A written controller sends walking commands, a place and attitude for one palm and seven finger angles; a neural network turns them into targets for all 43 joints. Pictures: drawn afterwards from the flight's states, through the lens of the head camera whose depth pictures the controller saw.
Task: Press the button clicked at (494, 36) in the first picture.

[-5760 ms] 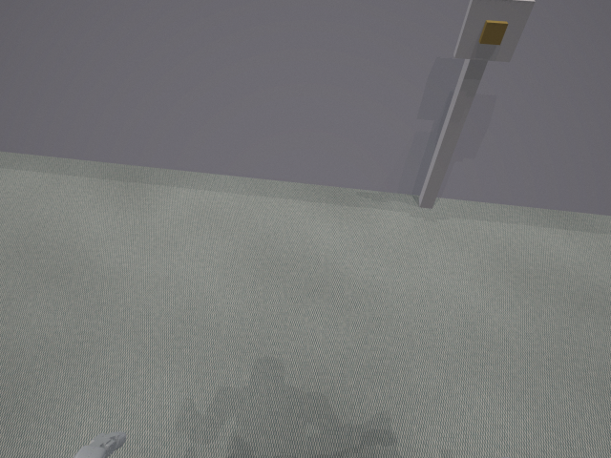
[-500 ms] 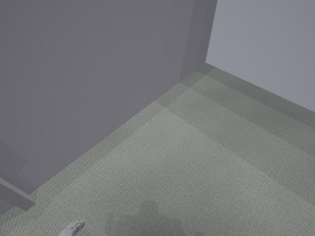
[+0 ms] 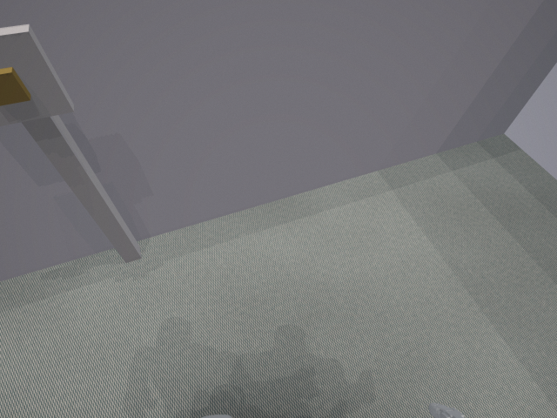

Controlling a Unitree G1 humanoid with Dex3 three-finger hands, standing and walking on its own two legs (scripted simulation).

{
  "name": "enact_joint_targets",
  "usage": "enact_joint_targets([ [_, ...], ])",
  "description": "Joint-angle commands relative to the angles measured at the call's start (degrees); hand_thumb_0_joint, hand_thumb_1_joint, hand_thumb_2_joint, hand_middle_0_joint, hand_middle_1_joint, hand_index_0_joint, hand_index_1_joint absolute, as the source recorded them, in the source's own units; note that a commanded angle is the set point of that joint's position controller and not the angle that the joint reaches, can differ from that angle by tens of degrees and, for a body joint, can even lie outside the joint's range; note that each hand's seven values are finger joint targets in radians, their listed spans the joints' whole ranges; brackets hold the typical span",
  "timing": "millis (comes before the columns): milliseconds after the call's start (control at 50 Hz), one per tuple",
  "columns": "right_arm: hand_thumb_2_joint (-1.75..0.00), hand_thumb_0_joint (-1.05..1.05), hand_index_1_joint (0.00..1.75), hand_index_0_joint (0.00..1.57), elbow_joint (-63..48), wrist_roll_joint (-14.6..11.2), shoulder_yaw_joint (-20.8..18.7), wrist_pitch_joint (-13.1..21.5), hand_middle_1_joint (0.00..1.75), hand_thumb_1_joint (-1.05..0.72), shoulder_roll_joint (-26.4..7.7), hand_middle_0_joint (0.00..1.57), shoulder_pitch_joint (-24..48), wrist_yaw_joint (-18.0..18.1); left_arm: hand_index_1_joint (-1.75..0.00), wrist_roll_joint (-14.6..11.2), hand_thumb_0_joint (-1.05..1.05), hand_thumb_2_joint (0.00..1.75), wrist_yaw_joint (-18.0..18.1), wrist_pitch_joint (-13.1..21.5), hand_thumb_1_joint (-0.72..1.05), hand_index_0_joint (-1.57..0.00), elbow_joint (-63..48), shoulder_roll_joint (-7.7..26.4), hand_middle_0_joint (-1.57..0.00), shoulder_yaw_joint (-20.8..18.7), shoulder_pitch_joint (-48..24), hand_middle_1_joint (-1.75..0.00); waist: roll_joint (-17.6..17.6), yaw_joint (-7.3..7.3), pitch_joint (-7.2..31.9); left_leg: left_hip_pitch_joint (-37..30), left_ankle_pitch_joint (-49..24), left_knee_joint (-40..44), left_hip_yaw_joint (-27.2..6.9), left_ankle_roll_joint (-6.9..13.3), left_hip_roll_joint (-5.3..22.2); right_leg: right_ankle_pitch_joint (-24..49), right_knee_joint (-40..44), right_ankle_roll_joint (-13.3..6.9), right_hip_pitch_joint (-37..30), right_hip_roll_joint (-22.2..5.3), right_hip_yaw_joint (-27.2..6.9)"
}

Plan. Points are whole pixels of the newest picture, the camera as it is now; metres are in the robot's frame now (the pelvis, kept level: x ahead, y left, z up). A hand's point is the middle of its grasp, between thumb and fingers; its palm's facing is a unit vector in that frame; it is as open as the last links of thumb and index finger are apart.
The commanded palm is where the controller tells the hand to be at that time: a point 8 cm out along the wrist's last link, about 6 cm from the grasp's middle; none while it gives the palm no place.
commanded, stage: turn to face it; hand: left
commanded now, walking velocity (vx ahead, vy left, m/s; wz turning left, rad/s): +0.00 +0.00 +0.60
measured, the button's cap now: (4, 86) +0.64 +0.61 +0.06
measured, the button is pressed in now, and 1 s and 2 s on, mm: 0 0 0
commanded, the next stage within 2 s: take the last steps up to it in 0.60 s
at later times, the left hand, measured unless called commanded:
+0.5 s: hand out of the picture +0.06 +0.19 -0.13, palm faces +0.25 -0.92 -0.30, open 7.4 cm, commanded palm none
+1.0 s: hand out of the picture -0.14 +0.17 -0.17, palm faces +0.48 -0.85 -0.21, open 7.4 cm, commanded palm none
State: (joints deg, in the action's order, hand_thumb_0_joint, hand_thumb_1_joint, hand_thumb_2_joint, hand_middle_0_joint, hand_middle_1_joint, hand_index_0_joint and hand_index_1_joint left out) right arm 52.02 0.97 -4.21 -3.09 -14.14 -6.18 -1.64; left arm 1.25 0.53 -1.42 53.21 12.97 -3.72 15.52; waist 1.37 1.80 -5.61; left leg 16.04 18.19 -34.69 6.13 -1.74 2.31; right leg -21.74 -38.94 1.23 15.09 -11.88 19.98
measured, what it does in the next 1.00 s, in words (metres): steps on the spot, turning left: right foot, then left foot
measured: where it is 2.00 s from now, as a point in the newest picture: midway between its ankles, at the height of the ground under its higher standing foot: (240, 386)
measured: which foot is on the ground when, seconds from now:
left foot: down 0.00-0.44, up 0.46-0.90, down 0.92-1.00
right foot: down 0.00-0.00, up 0.02-0.42, down 0.44-0.92, up 0.94-1.00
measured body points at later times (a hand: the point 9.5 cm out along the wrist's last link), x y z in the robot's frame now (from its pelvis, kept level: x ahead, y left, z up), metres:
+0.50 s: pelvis -0.01 -0.04 +0.01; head +0.03 -0.07 +0.45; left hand +0.05 +0.24 -0.10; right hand +0.12 -0.27 -0.16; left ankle -0.03 +0.10 -0.69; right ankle +0.02 -0.13 -0.72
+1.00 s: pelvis -0.02 +0.01 +0.01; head -0.02 +0.03 +0.46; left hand -0.16 +0.22 -0.15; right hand +0.16 -0.18 -0.12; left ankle -0.09 +0.08 -0.72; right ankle +0.01 -0.12 -0.69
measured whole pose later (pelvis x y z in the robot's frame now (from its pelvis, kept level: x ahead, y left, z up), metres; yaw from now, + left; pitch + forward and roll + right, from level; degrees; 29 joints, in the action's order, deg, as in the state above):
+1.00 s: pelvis -0.02 +0.01 +0.01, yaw +24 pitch -1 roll +0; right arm 56.1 1.4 -2.1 0.4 -10.6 -10.9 -0.5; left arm 1.6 0.1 -2.1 61.6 13.5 -3.7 21.0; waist 2.6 2.9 -1.3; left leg 9.3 20.2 -30.8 5.6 2.2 0.5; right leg -27.8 -49.8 1.2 19.2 -6.3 7.6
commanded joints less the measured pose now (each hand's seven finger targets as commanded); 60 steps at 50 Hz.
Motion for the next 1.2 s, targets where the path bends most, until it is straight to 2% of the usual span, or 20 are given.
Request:
enact_joint_targets([
  [0, -0.9, 0.0, 0.3, 0.2, -0.67, -0.24, -3.75, 1.87, 0.3, -0.9, -16.53, 0.2, -13.94, 1.27, -0.3, -0.25, 0.0, 0.9, 0.52, -0.15, 0.9, -0.2, -8.69, 6.38, -0.2, -1.13, -6.49, -0.3, -15.19, -7.76, 13.91, -19.88, -47.95, 11.89, -24.98, 14.92, 23.62, -17.25, -25.72, 4.02, 19.87, 3.13, -14.39],
  [100, -0.9, 0.0, 0.3, 0.2, -4.08, 0.14, -1.77, 2.45, 0.3, -0.9, -10.69, 0.2, -1.51, 2.26, -0.3, -0.34, 0.0, 0.9, -0.12, -0.46, 0.9, -0.2, -5.56, 6.69, -0.2, -1.89, -4.49, -0.3, -11.47, -2.7, 7.35, -8.95, -33.65, 13.12, -15.85, 10.15, 10.99, -2.44, -27.25, 4.56, 16.89, 4.44, -18.18],
  [260, -0.9, 0.0, 0.3, 0.2, -4.02, 0.48, -2.39, 1.87, 0.3, -0.9, -11.22, 0.2, -4.11, 1.85, -0.3, -0.54, 0.0, 0.9, 0.33, -0.48, 0.9, -0.2, -7.42, 5.43, -0.2, -1.27, -7.35, -0.3, -10.32, -3.98, 7.69, -7.44, -24.13, 14.03, -21.97, 11.74, 10.38, -3.63, -13.27, 4.62, 11.7, 7.6, -18.44],
  [360, -0.9, 0.0, 0.3, 0.2, -4.59, 0.36, -2.55, 1.5, 0.3, -0.9, -10.67, 0.2, -2.48, 1.75, -0.3, -1.09, 0.0, 0.9, 0.7, 0.77, 0.9, -0.2, -6.66, 5.25, -0.2, -1.02, -2.15, -0.3, -10.37, -1.3, 10.33, -2.49, -28.6, 7.62, -23.58, 9.42, 7.74, 4.48, 7.28, 3.47, -2.31, 10.56, -16.96],
  [380, -0.9, 0.0, 0.3, 0.2, -4.73, -0.03, -2.44, 1.51, 0.3, -0.9, -9.43, 0.2, -2.34, 1.64, -0.3, -0.95, 0.0, 0.9, 0.9, 1.29, 0.9, -0.2, -5.99, 6.38, -0.2, -1.29, 0.01, -0.3, -7.34, -0.08, 10.87, 1.94, -22.5, 4.43, -22.23, 6.94, 5.2, 10.85, 15.36, 3.15, -8.93, 9.0, -17.77],
  [400, -0.9, 0.0, 0.3, 0.2, -5.14, -0.61, -1.99, 1.61, 0.3, -0.9, -5.83, 0.2, -3.74, 1.33, -0.3, -0.07, 0.0, 0.9, 1.28, 2.06, 0.9, -0.2, -5.93, 10.51, -0.2, -2.07, 1.63, -0.3, 4.26, 0.58, 12.04, 10.92, -7.7, -4.73, -16.12, 2.71, -0.48, 13.94, 21.21, 0.28, -17.03, -1.9, -27.49],
  [420, -0.9, 0.0, 0.3, 0.2, -6.92, -0.52, -1.47, 1.53, 0.3, -0.9, -3.46, 0.2, -3.25, 1.29, -0.3, 0.45, 0.0, 0.9, 1.51, 2.2, 0.9, -0.2, -6.34, 15.58, -0.2, -2.85, 1.37, -0.3, 17.06, 0.82, 10.53, 18.69, 15.34, -18.0, -8.74, -0.72, -6.95, 24.58, 22.26, -6.88, -15.99, -15.91, -41.12],
  [440, -0.9, 0.0, 0.3, 0.2, -6.44, -0.06, -2.13, 0.89, 0.3, -0.9, -6.16, 0.2, -2.06, 1.5, -0.3, 0.02, 0.0, 0.9, 1.72, 1.78, 0.9, -0.2, -6.64, 14.36, -0.2, -2.45, 1.15, -0.3, 9.96, 1.18, 9.63, 16.02, 16.25, -27.58, -11.87, -0.01, -4.14, 23.71, 22.0, -10.41, -8.36, -16.98, -38.32],
  [480, -0.9, 0.0, 0.3, 0.2, -3.33, 0.35, -2.45, -0.34, 0.3, -0.9, -5.76, 0.2, -3.91, 1.02, -0.3, -0.17, 0.0, 0.9, 1.7, 1.7, 0.9, -0.2, -7.69, 10.26, -0.2, -1.64, -5.86, -0.3, 9.43, -2.12, 3.69, 15.82, 8.4, -35.83, -11.9, -0.29, -2.57, 11.1, 24.37, -7.86, -0.37, -9.81, -31.64],
  [540, -0.9, 0.0, 0.3, 0.2, -0.78, 0.46, -1.98, -0.38, 0.3, -0.9, -4.34, 0.2, -7.01, 0.4, -0.3, -0.2, 0.0, 0.9, 1.51, 2.17, 0.9, -0.2, -7.52, 7.19, -0.2, -0.59, -7.04, -0.3, 8.32, -3.43, 2.95, 15.71, 1.39, -36.23, -9.13, -1.57, -1.53, 17.01, 22.19, -5.89, -2.29, -4.6, -22.17],
  [680, -0.9, 0.0, 0.3, 0.2, -0.25, -0.07, -0.59, -0.2, 0.3, -0.9, -2.5, 0.2, -2.0, 0.94, -0.3, 0.34, 0.0, 0.9, 1.68, 2.31, 0.9, -0.2, -2.69, 8.68, -0.2, -0.99, 2.23, -0.3, 8.08, 0.5, 5.45, 12.75, 6.92, -21.12, -5.81, -2.63, -0.72, 30.77, 19.43, -8.9, -11.09, -6.97, -20.92],
  [780, -0.9, 0.0, 0.3, 0.2, -0.47, -0.12, 0.43, 1.34, 0.3, -0.9, -1.66, 0.2, -0.21, 0.41, -0.3, 0.68, 0.0, 0.9, 1.14, 2.89, 0.9, -0.2, 0.77, 10.49, -0.2, -1.94, 5.49, -0.3, 9.0, 2.45, 7.16, 8.16, 9.17, -8.82, -2.86, -0.93, -0.34, 16.54, 21.75, -9.71, -12.97, -10.17, -24.37],
  [820, -0.9, 0.0, 0.3, 0.2, 0.07, -0.14, 0.48, 1.99, 0.3, -0.9, -1.57, 0.2, -1.97, 0.23, -0.3, 0.72, 0.0, 0.9, 0.84, 2.97, 0.9, -0.2, 1.86, 10.56, -0.2, -2.0, 4.84, -0.3, 9.05, 1.31, 6.25, 2.96, 8.32, -2.39, -1.49, 0.08, -0.43, 8.51, 21.62, -8.92, -9.0, -10.01, -24.06],
  [860, -0.9, 0.0, 0.3, 0.2, 2.16, -0.02, 0.67, 2.94, 0.3, -0.9, -1.51, 0.2, -7.95, 0.55, -0.3, 0.18, 0.0, 0.9, 0.55, 2.55, 0.9, -0.2, 2.24, 9.61, -0.2, -1.88, 1.94, -0.3, 5.75, -2.25, 6.11, -9.66, 0.3, 10.17, 0.49, 0.93, -1.54, 0.52, 17.52, -5.3, -0.09, -6.12, -18.76],
  [880, -0.9, 0.0, 0.3, 0.2, 3.58, 0.03, 0.05, 3.5, 0.3, -0.9, -4.43, 0.2, -12.22, 1.03, -0.3, -0.34, 0.0, 0.9, 0.28, 2.21, 0.9, -0.2, 1.85, 7.32, -0.2, -1.29, 1.16, -0.3, -3.26, -4.32, 7.29, -18.7, 1.36, 15.07, -5.6, 2.6, 2.55, -3.32, 9.05, -2.38, 8.04, -1.93, -14.51],
  [900, -0.9, 0.0, 0.3, 0.2, 4.5, 0.62, -1.31, 3.58, 0.3, -0.9, -10.05, 0.2, -16.43, 1.48, -0.3, -0.58, 0.0, 0.9, -0.27, 1.91, 0.9, -0.2, 0.06, 3.01, -0.2, -0.34, 0.09, -0.3, -21.21, -6.45, 5.96, -22.91, 7.45, 20.92, -24.56, 7.82, 15.95, -10.88, -6.35, 1.15, 20.66, 6.38, -7.75],
  [920, -0.9, 0.0, 0.3, 0.2, 5.37, 0.37, -1.33, 3.26, 0.3, -0.9, -11.33, 0.2, -19.74, 1.84, -0.3, 0.23, 0.0, 0.9, -0.19, 1.99, 0.9, -0.2, -1.57, 2.74, -0.2, 0.39, -4.37, -0.3, -18.68, -7.87, 2.7, -19.83, 8.59, 24.61, -28.62, 11.63, 20.21, -12.71, -15.27, 0.39, 24.65, 6.95, -12.61],
  [940, -0.9, 0.0, 0.3, 0.2, 5.03, 0.59, -0.79, 3.32, 0.3, -0.9, -10.17, 0.2, -17.49, 2.11, -0.3, 0.4, 0.0, 0.9, -0.42, 2.1, 0.9, -0.2, -1.43, 3.18, -0.2, 0.17, -4.84, -0.3, -15.21, -6.82, 0.74, -16.07, 11.86, 25.61, -27.02, 13.22, 20.19, -10.77, -19.57, -0.37, 25.04, 5.07, -15.07],
  [1040, -0.9, 0.0, 0.3, 0.2, 5.0, -0.14, 1.54, 5.61, 0.3, -0.9, -3.49, 0.2, -13.07, 3.0, -0.3, 0.44, 0.0, 0.9, -1.39, 1.97, 0.9, -0.2, 4.26, 2.06, -0.2, 0.49, 0.26, -0.3, -7.65, -2.18, -3.55, -10.64, -9.07, 25.7, -13.42, 9.97, 11.41, 5.44, -25.9, 0.83, 21.7, 4.32, -16.63],
  [1180, -0.9, 0.0, 0.3, 0.2, 8.71, -0.46, 1.64, 7.06, 0.3, -0.9, -2.03, 0.2, -20.15, 3.63, -0.3, 0.08, 0.0, 0.9, -1.12, 1.62, 0.9, -0.2, 2.88, 1.33, -0.2, 0.46, -3.98, -0.3, -6.25, -2.54, -3.01, -17.78, -26.57, 24.35, -10.46, 11.66, 12.15, 9.25, -21.84, 1.94, 26.53, 4.45, -16.48],
])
